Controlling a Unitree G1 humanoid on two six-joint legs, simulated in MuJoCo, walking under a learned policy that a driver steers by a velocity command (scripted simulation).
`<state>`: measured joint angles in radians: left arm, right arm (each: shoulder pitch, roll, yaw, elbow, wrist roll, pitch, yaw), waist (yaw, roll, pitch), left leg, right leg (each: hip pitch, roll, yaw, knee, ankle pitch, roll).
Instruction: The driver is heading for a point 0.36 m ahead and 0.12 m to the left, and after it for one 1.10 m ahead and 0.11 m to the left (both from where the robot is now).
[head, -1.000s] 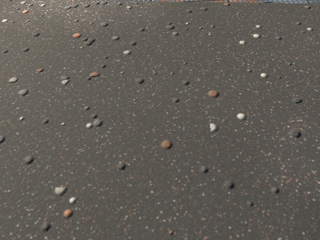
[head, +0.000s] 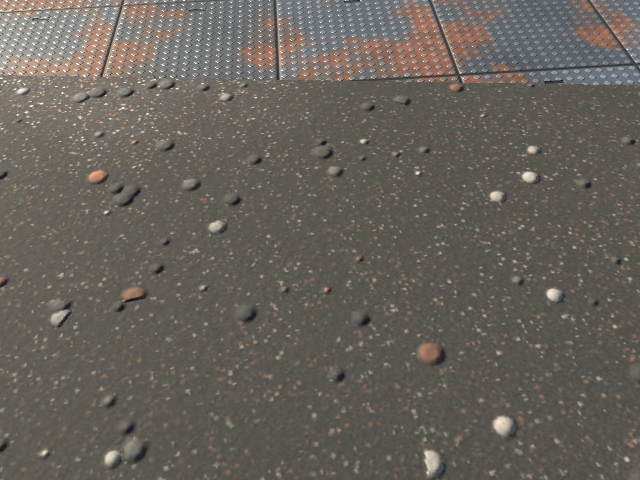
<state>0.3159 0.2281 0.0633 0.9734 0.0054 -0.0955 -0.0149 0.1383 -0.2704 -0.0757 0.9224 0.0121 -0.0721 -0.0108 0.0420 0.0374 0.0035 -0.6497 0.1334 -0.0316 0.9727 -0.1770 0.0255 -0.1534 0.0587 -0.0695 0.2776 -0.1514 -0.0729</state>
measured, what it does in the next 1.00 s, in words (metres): walks ahead, turning left: left foot, then right foot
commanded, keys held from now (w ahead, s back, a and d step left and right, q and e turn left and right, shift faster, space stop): w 0.04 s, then w+q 0.48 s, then w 0.48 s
